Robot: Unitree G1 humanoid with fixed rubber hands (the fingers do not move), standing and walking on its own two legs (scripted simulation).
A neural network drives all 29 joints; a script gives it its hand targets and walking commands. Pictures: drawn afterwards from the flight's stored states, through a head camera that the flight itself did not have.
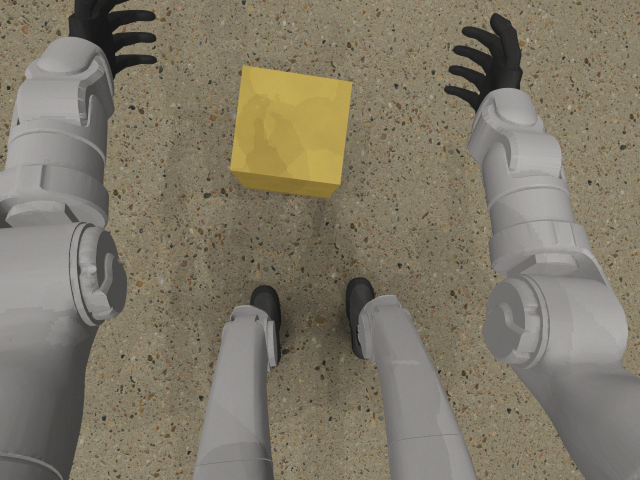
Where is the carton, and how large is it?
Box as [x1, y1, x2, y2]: [230, 65, 351, 198]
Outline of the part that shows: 243,65 230,170 244,187 326,198 339,185 351,82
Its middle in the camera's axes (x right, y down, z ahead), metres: -0.06 -0.21 +0.86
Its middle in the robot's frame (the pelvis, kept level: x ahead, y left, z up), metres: +0.56 +0.01 -0.54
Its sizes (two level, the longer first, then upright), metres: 0.210 0.200 0.250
